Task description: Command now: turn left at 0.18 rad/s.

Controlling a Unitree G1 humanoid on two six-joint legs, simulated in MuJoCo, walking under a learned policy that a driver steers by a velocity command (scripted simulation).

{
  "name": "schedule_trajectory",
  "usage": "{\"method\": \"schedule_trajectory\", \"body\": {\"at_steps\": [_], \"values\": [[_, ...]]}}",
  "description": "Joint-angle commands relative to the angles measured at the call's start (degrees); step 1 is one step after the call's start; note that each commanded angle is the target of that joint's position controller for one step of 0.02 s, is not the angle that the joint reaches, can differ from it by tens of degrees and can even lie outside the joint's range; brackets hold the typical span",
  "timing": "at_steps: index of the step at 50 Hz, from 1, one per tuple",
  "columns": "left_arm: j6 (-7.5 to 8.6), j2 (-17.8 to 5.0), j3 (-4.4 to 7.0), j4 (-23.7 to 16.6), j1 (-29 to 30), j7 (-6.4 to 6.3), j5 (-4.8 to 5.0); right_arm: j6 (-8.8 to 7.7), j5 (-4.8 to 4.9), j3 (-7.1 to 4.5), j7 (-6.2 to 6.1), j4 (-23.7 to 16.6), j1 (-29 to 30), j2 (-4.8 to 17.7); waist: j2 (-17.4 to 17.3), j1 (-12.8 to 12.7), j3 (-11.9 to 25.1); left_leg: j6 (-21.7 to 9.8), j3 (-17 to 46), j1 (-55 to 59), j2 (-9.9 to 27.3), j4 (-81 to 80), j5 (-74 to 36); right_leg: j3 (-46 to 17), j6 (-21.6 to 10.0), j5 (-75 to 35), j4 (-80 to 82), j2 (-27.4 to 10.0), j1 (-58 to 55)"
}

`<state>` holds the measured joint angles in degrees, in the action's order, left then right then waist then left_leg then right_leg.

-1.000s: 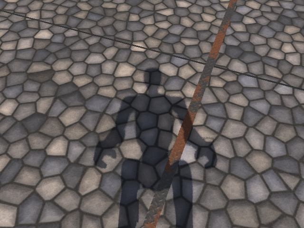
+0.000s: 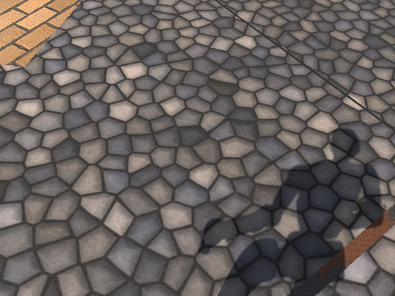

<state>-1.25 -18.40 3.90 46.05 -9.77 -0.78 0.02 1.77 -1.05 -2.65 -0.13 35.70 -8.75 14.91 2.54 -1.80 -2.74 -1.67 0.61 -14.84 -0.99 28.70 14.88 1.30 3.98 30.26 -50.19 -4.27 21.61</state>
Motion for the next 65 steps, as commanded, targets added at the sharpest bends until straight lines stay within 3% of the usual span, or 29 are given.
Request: {"method": "schedule_trajectory", "body": {"at_steps": [1, 4, 8, 11, 12, 13, 14, 16, 27, 29, 32, 35, 37, 39, 40, 41, 42, 45, 47, 50, 54, 57, 58, 59, 60, 61, 62, 63, 65], "values": [[-0.18, -6.43, 1.93, -2.65, 0.29, -0.98, -0.21, -2.26, 0.26, -2.25, -0.19, -2.22, 2.4, 9.01, -11.3, 1.06, 5.48, -10.9, 12.26, 6.81, 14.25, -9.26, -28.53, -3.53, 1.26, -2.13, -8.47, -0.41, 6.26], [-0.21, -3.74, 1.17, -1.67, -1.58, -0.94, 0.19, -2.39, 0.19, -1.36, -0.56, -0.7, 3.63, 6.38, -10.8, 0.15, 6.77, -10.5, 9.0, 6.09, 12.03, -8.93, -28.43, -2.98, 1.81, -6.42, -2.59, -0.02, 1.54], [-0.05, -2.9, 0.33, -2.16, 0.78, -0.8, 0.15, -1.89, 0.21, -1.43, -0.49, 1.72, 3.02, 6.99, -10.79, 2.18, 6.22, -11.26, 11.51, 6.1, 12.62, -8.48, -21.59, -1.96, 1.13, -6.74, 10.58, 0.64, -3.71], [0.48, -2.63, -0.09, -0.56, -2.54, -0.34, -0.62, -1.92, 1.06, -0.6, -0.3, 3.83, 3.42, 5.38, -8.1, -0.44, 5.22, -7.55, 11.32, 1.97, 10.33, -7.94, -11.72, -1.69, -1.06, -23.35, 28.03, 1.11, -13.44], [0.7, -4.94, 0.15, -0.49, -3.06, -0.41, -1.31, -2.33, 0.44, -0.33, -0.2, 4.77, 1.39, 4.61, -4.93, 0.6, 5.72, -4.56, 10.1, -0.14, 7.93, -6.78, -7.08, -5.45, -2.35, -32.24, 28.23, -1.92, -17.47], [0.69, -8.74, 0.91, -0.39, -2.62, -0.56, -0.82, -2.7, -0.26, -0.69, 0.18, 5.28, -0.88, 5.31, 1.46, 3.58, 5.22, -2.38, 6.85, -0.9, 4.24, -6.03, -2.47, -5.84, -4.4, -34.45, 25.34, -3.99, -16.86], [0.92, -6.87, 0.75, 0.31, -0.97, -0.15, -0.25, -2.52, -0.35, -0.58, -0.06, 5.64, 0.4, 4.75, 4.69, 3.23, 4.62, -0.38, 3.85, 3.38, 1.91, -5.92, -1.14, -6.14, -6.3, -23.01, 26.46, -3.2, -10.05], [1.75, -3.7, -0.2, 0.41, 0.58, 0.09, -0.97, -1.91, 0.13, -0.94, -0.76, 6.18, 3.68, 5.62, 2.35, 1.91, 2.94, -0.05, 3.73, 5.79, 2.13, -4.1, -3.18, -5.55, -5.1, -17.84, 28.57, -1.78, -6.45], [2.4, -2.83, -1.14, 4.45, -1.27, -0.89, -0.55, -1.5, 0.64, -1.29, -1.47, 13.93, 0.73, 4.95, -2.55, 1.14, 1.9, 0.41, 3.82, 4.76, 2.47, -5.17, -8.38, -3.5, -4.17, -20.59, 27.49, 0.47, -9.58], [2.05, -3.54, -0.83, 5.5, -2.57, -1.1, 0.03, -1.32, 1.18, -1.59, -1.72, 15.59, -0.77, 5.5, -2.15, 1.15, 2.23, -0.27, 1.8, 3.53, 0.4, -3.63, 7.21, -2.95, -5.61, -5.81, 27.45, 1.68, -8.84], [2.59, -4.61, -0.49, 5.27, -4.02, -1.38, 0.89, -2.6, 1.86, -1.63, -1.75, 15.52, -0.25, 5.12, 0.42, 0.51, -4.33, -1.84, 1.76, -6.32, 0.11, -0.24, 21.82, -10.06, -10.0, 13.64, 30.96, -2.2, -5.51], [4.11, -7.78, 0.75, 6.73, -7.4, -1.14, 1.47, -5.43, 2.5, -1.31, -0.59, 15.12, 1.23, 2.99, 7.78, 0.4, -5.36, -1.49, -2.09, -10.49, 0.19, 10.03, 9.63, -25.49, -16.25, 16.09, 39.37, -13.06, -9.15], [4.37, -7.25, 0.66, 5.54, -4.14, -0.78, 1.66, -6.34, 2.96, -1.34, 0.15, 16.17, -1.17, 2.96, 7.5, 2.85, -5.62, -3.25, -1.93, -4.49, 1.2, 5.32, 9.82, -23.73, -15.74, 11.28, 39.09, -12.76, -5.25], [4.26, -4.6, -0.07, 3.44, 1.47, -0.25, 1.71, -6.6, 2.88, -2.34, 0.24, 20.88, -10.72, 4.88, 3.57, 7.39, -3.44, -3.99, 0.12, 12.79, 1.23, -4.31, 3.21, -12.66, -10.75, 0.22, 30.5, -5.26, 3.43], [4.83, -0.72, -1.13, 1.47, 3.89, -0.17, 1.21, -6.66, 2.46, -3.48, -0.09, 22.71, -15.95, 8.95, -8.75, 8.32, -1.74, -7.23, 15.02, 18.83, 9.19, -10.68, 7.16, -1.85, -5.99, -9.26, 13.89, 2.58, 10.01], [5.83, -1.33, -1.01, -0.34, 4.4, -0.65, 0.73, -6.88, 1.93, -4.46, 0.46, 22.82, -19.32, 13.87, -18.95, 9.19, 0.2, -13.79, 32.49, 24.34, 19.52, -15.82, -4.15, 0.11, -3.5, -2.32, -1.38, 6.8, 17.79], [6.25, -3.63, -0.27, 0.46, 2.58, -0.66, 1.38, -7.43, 0.7, -3.04, 0.47, 22.09, -16.73, 9.95, -12.93, 7.01, -0.01, -16.12, 32.62, 24.6, 22.44, -13.73, -19.6, -4.38, -3.42, 4.26, -11.8, 5.13, 21.53], [5.69, -2.4, -0.08, 2.9, -0.43, 0.09, 1.7, -7.23, 1.6, -1.67, 0.09, 20.7, -11.23, 6.23, -6.78, 3.55, 1.2, -10.79, 15.06, 24.22, 17.75, -10.41, -39.29, -5.13, -4.75, -4.37, -13.24, 1.19, 22.09], [4.92, -0.02, -0.5, 2.6, 1.71, 0.85, 1.83, -6.03, 1.02, -0.76, -0.78, 21.02, -10.67, 4.32, -8.34, 3.56, 1.09, -7.88, 7.39, 20.66, 14.13, -11.98, -41.63, -3.11, -4.17, -10.65, -5.39, 1.83, 17.21], [3.94, 2.12, -1.43, 0.33, 5.98, 1.53, 1.44, -4.87, 0.27, -1.16, -2.4, 20.2, -7.62, 7.97, -9.02, 3.15, 1.58, -7.09, -0.14, 13.63, 11.76, -12.05, -43.93, 0.47, -3.11, -18.05, 7.37, 3.21, 7.59], [2.64, -1.34, -0.52, -1.96, 7.0, 2.23, 1.28, -3.99, 1.49, -1.96, -3.2, 19.87, -6.26, 10.09, -10.32, 2.45, 2.61, -6.83, -1.3, 11.83, 14.28, -9.04, -43.77, 1.49, -4.89, -21.66, 12.67, 3.53, 2.11], [2.31, -4.37, 1.39, -0.77, -0.34, 2.78, 0.55, -3.5, 2.19, -2.3, -3.61, 18.29, -2.87, 9.89, -7.16, -1.98, 5.55, -4.07, -3.9, 9.29, 12.09, 3.98, -44.01, 3.04, -8.82, -24.87, 19.13, 6.35, -7.76], [2.22, -6.91, 2.62, -0.3, -4.14, 2.25, 0.3, -3.47, 1.38, -2.28, -3.49, 17.97, -4.57, 9.59, -2.52, -3.43, 7.71, -1.15, -5.69, 4.16, 8.6, 14.17, -35.06, -1.51, -10.97, -35.02, 22.72, 4.87, -15.45], [1.88, -12.11, 3.57, -1.11, -6.52, 1.11, 0.06, -3.69, -1.37, -1.15, -2.95, 16.06, -5.51, 6.06, 11.6, -1.91, 10.99, 3.09, -7.71, -9.03, 0.51, 34.14, 5.4, -20.5, -17.62, -59.39, 23.42, -8.81, -25.57], [2.24, -11.93, 2.74, -2.44, -6.17, 1.5, -1.4, -3.88, -0.27, -0.54, -2.01, 15.19, -9.22, 4.0, 14.23, -0.04, 20.75, 3.73, 2.41, -15.99, -5.53, 46.9, 26.78, -40.79, -28.6, -48.35, 30.11, -18.21, -29.71], [2.78, -8.59, 2.17, -3.73, -1.76, 1.84, -0.48, -3.65, 1.4, -1.44, -1.54, 15.2, -7.1, 7.51, 6.93, -0.01, 15.28, 3.17, 5.65, -19.18, -1.84, 49.28, 23.79, -37.41, -26.75, -34.39, 33.07, -16.11, -23.74], [3.15, -6.37, 1.64, -4.57, 2.45, 1.54, 0.25, -3.33, 2.4, -1.84, -1.68, 14.53, -3.86, 8.38, 2.96, 0.9, 8.38, 2.69, 4.96, -20.69, 0.13, 47.14, 19.01, -30.97, -22.99, -26.41, 34.51, -12.48, -17.0], [3.14, -5.63, 1.41, -5.18, 4.9, 1.33, 0.49, -2.82, 1.91, -2.16, -2.45, 14.76, -2.53, 8.33, -1.79, 1.83, 5.43, 2.81, 4.72, -19.99, 1.95, 42.79, 14.87, -26.92, -19.7, -20.78, 35.34, -9.53, -11.82], [2.73, -6.25, 1.62, -5.86, 6.04, 0.7, -0.26, -2.15, 0.48, -2.69, -3.28, 13.99, -1.49, 9.01, 0.46, 2.81, 4.99, 3.4, 4.56, -14.32, 2.42, 35.58, 9.46, -22.49, -17.58, -19.18, 35.91, -5.42, -5.03]]}}
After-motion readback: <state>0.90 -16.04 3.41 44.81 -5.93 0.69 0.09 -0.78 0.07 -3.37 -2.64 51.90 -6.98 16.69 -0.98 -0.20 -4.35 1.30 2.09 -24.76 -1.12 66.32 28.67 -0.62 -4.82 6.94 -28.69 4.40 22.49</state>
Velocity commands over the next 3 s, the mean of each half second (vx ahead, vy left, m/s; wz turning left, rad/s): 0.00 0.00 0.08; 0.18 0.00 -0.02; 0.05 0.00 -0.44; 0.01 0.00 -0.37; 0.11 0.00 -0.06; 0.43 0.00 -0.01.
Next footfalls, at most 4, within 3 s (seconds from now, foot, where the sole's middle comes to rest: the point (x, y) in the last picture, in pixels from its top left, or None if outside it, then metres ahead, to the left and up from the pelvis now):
0.24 right None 0.03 -0.14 -0.77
1.16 right None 0.26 -0.10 -0.77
1.62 left None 0.30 0.11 -0.77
2.00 right None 0.17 -0.12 -0.77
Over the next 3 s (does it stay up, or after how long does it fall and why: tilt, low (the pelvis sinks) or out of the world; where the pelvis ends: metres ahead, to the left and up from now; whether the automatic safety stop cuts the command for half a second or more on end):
stays up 0.44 -0.08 -0.01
